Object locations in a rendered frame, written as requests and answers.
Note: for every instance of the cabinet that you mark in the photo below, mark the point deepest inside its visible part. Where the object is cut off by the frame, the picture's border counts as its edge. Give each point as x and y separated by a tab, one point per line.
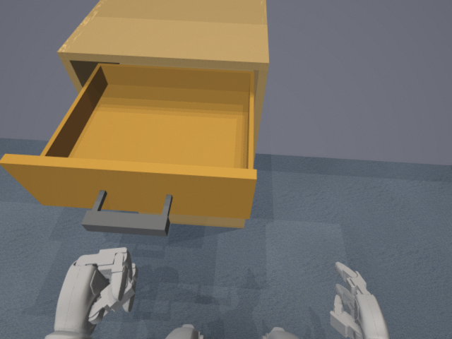
198	34

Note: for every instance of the left robot hand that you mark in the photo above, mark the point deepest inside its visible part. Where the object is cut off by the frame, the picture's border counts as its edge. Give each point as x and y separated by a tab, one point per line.
109	274

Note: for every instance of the drawer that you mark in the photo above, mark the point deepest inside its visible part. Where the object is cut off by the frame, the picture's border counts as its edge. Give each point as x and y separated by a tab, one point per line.
142	132

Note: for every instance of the right robot hand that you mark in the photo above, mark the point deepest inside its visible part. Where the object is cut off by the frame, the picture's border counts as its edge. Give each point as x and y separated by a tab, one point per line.
365	319

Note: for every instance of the handle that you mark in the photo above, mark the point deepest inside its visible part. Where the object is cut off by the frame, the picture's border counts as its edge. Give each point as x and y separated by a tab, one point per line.
96	220

